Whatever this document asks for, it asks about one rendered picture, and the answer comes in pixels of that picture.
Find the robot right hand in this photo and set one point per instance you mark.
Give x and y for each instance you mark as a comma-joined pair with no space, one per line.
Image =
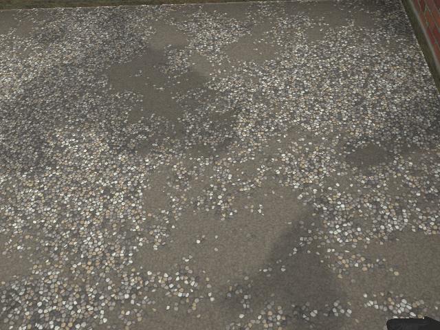
413,324

